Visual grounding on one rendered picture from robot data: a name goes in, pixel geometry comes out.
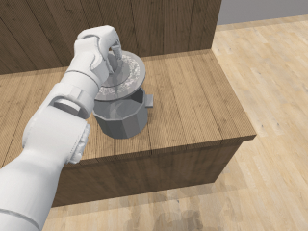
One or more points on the left robot upper arm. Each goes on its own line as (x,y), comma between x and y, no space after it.
(28,183)

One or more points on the left robot hand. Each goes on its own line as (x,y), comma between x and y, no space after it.
(110,35)

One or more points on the knob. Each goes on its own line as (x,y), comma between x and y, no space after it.
(113,61)

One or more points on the lid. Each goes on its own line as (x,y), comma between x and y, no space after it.
(127,79)

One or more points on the table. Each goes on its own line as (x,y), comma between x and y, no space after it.
(197,122)

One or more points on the pot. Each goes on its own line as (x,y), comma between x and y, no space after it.
(125,118)

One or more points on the robot left forearm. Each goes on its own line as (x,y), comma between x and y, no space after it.
(82,81)

